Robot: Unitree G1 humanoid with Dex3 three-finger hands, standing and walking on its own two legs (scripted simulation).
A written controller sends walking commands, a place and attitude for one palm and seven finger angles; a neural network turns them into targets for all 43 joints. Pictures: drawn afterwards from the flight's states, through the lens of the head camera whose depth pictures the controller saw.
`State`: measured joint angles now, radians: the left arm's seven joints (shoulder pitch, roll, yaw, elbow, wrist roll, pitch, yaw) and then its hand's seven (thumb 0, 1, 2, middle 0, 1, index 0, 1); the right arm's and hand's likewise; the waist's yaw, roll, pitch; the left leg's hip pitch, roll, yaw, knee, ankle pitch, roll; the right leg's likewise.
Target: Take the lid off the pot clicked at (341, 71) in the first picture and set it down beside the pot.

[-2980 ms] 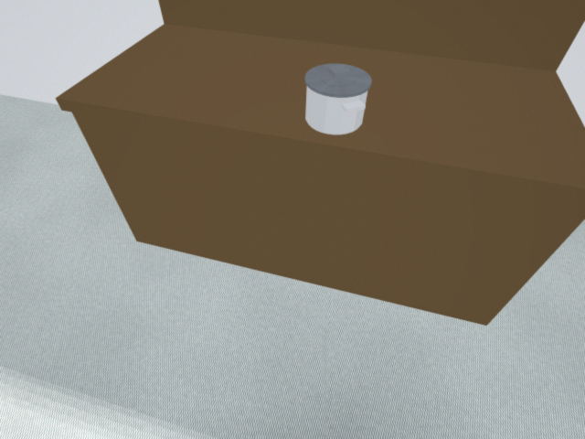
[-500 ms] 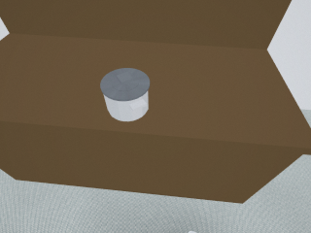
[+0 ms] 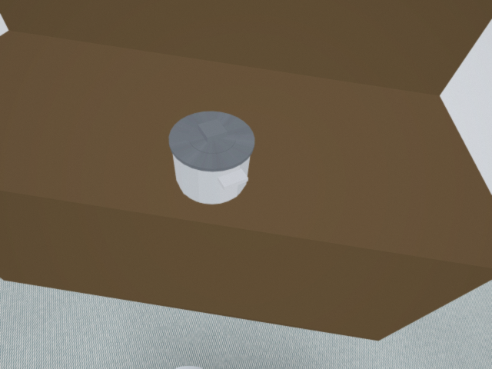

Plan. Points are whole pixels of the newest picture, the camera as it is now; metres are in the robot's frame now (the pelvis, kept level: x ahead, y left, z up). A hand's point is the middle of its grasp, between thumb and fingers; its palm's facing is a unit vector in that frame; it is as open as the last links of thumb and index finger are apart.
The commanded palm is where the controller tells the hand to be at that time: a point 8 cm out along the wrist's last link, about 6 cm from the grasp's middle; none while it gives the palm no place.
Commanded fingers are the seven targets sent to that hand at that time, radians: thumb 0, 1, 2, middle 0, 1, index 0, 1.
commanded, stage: come to a stop and stand still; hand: left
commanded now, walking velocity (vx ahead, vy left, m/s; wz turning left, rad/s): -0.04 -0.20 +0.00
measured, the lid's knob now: (212, 130) +0.51 +0.12 +0.09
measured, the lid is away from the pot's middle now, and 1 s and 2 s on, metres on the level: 0.00 0.00 0.00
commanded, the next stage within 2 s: look again from close up in 1.26 s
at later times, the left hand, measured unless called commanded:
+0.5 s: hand out of the picture -0.05 +0.13 -0.16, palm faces +0.02 -0.98 -0.19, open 7.4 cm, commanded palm none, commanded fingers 0.00 0.90 0.90 -0.20 -0.30 -0.20 -0.30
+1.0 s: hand out of the picture -0.03 +0.11 -0.17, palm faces +0.08 -0.98 -0.17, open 7.3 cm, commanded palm none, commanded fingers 0.00 0.90 0.90 -0.20 -0.30 -0.20 -0.30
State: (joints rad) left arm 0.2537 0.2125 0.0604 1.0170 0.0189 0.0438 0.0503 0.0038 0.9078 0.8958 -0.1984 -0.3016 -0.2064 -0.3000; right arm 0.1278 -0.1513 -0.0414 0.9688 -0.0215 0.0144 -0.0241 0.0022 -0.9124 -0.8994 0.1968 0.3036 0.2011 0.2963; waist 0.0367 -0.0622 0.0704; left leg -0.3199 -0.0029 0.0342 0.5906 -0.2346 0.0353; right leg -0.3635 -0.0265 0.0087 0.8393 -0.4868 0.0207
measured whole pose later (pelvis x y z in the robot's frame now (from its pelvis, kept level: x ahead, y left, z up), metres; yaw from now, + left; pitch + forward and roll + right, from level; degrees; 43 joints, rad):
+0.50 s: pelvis -0.02 -0.03 +0.01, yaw +0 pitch -2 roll +0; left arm 0.34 0.13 -0.01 1.15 0.00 0.00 0.04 0.00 0.91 0.90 -0.20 -0.30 -0.20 -0.30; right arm 0.33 -0.17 -0.02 1.18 -0.01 0.03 -0.02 0.00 -0.91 -0.90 0.20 0.30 0.20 0.30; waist -0.03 0.02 0.00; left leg -0.27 0.03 0.01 0.41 -0.11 -0.02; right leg -0.07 0.04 -0.02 0.41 -0.31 -0.04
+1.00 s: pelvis +0.01 -0.04 +0.01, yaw +1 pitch -1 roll +1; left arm 0.35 0.10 0.01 1.15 0.01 -0.02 0.05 0.00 0.91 0.90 -0.20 -0.30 -0.20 -0.30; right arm 0.27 -0.13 -0.02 1.17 -0.01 0.01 -0.05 0.02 -0.94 -0.90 0.20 0.30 0.20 0.30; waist 0.00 0.00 0.01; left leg -0.27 0.03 0.00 0.47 -0.19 -0.03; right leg -0.03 0.04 -0.03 0.42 -0.37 -0.05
